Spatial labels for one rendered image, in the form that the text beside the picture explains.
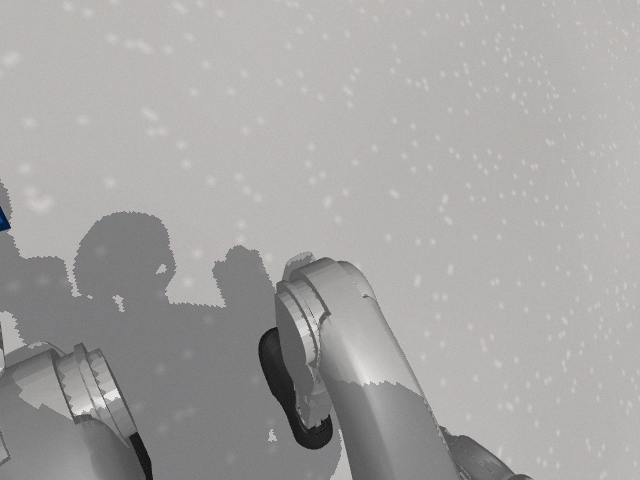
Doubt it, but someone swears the right robot foot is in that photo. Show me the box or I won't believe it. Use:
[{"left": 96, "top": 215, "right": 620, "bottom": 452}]
[{"left": 258, "top": 327, "right": 333, "bottom": 450}]

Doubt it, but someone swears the small box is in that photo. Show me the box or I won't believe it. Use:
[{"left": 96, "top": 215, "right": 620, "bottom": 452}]
[{"left": 0, "top": 206, "right": 11, "bottom": 231}]

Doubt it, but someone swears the left robot foot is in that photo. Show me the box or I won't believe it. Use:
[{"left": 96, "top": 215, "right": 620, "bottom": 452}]
[{"left": 129, "top": 432, "right": 153, "bottom": 480}]

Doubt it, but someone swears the right robot hand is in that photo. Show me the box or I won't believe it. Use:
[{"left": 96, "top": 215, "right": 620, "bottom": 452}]
[{"left": 439, "top": 426, "right": 516, "bottom": 480}]

